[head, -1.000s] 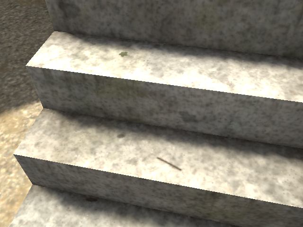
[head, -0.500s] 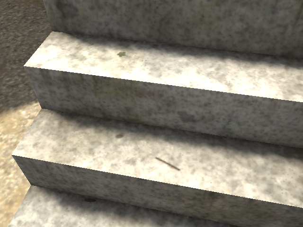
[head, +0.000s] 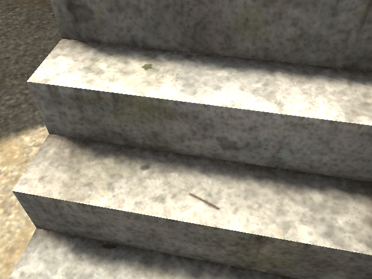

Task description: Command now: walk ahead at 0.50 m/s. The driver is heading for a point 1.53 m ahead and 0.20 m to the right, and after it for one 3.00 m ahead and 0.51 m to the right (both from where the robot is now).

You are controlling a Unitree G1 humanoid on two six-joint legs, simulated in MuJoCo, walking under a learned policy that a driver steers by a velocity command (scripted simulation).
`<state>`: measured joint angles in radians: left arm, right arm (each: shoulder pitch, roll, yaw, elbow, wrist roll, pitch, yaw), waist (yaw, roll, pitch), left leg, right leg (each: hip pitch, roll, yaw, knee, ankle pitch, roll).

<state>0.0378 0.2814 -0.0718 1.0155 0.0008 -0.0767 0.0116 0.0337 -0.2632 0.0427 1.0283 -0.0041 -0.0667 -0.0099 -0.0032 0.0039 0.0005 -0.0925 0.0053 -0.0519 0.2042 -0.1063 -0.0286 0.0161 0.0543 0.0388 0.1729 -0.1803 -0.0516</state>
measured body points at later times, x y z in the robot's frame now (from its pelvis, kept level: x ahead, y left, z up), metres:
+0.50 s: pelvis +0.00 +0.00 +0.00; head +0.00 -0.01 +0.45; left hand +0.15 +0.26 -0.12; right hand +0.14 -0.25 -0.13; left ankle +0.00 +0.14 -0.75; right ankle -0.06 -0.09 -0.75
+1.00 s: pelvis +0.00 +0.00 +0.00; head +0.00 +0.00 +0.45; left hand +0.15 +0.26 -0.12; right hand +0.14 -0.25 -0.12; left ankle +0.00 +0.14 -0.75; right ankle -0.06 -0.09 -0.75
